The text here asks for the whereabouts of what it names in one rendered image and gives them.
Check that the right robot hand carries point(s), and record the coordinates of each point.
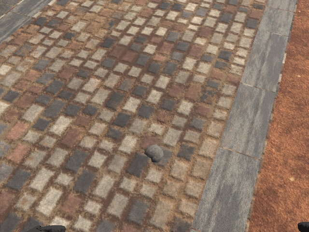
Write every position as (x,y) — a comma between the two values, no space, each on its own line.
(303,226)

